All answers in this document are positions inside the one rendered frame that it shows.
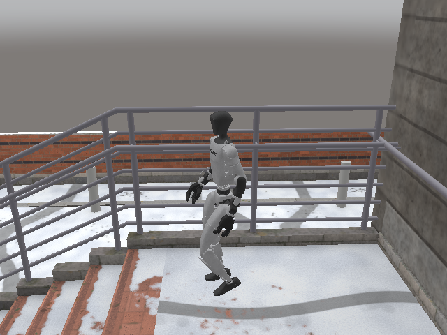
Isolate stairs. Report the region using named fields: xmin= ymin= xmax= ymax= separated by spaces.
xmin=0 ymin=265 xmax=123 ymax=335

